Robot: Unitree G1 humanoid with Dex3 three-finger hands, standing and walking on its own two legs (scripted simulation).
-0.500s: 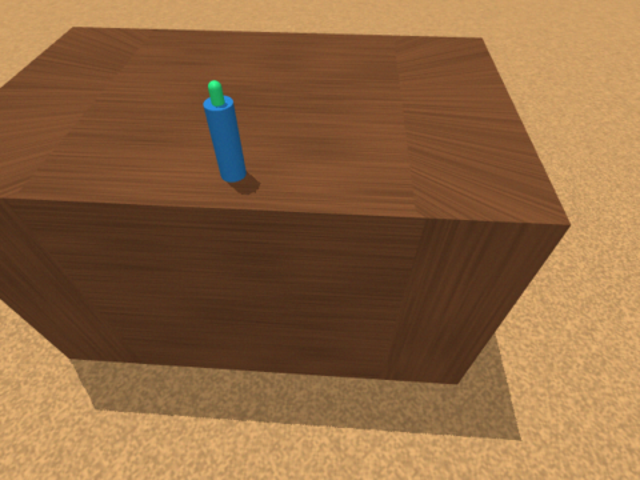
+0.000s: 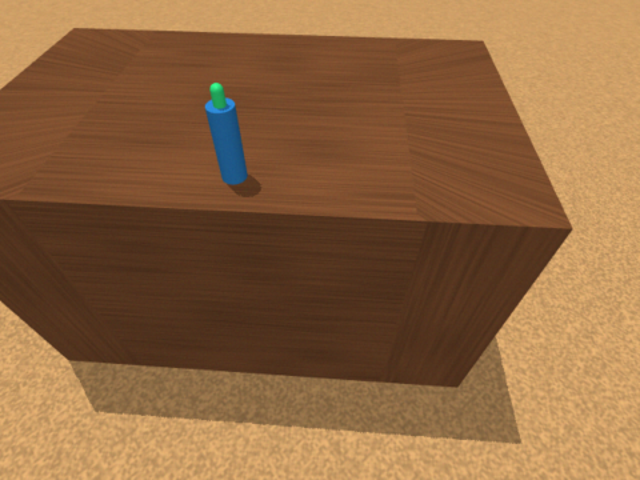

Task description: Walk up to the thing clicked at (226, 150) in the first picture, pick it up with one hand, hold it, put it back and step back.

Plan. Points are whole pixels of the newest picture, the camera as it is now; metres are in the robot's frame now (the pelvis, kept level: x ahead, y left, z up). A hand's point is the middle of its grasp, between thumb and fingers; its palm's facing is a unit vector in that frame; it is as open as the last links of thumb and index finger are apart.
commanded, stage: stand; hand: left
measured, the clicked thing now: (226, 134) +0.67 +0.17 +0.06
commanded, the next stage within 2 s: walk up in 0.62 s
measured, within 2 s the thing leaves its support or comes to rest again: neither
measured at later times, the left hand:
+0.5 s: hand out of the picture +0.08 +0.25 -0.16, palm faces -0.04 -0.94 -0.35, open 7.4 cm
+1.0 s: hand out of the picture +0.13 +0.23 -0.14, palm faces -0.05 -0.91 -0.41, open 7.4 cm
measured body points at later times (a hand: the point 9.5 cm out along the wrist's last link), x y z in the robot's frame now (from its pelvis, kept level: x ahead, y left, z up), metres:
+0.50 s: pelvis +0.00 +0.00 +0.00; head +0.01 +0.00 +0.45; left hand +0.08 +0.30 -0.13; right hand +0.08 -0.30 -0.13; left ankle +0.00 +0.12 -0.75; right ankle +0.00 -0.12 -0.75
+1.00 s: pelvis +0.07 -0.04 -0.01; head +0.08 -0.06 +0.44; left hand +0.13 +0.28 -0.11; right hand +0.09 -0.38 -0.14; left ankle +0.04 +0.10 -0.69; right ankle +0.07 -0.15 -0.75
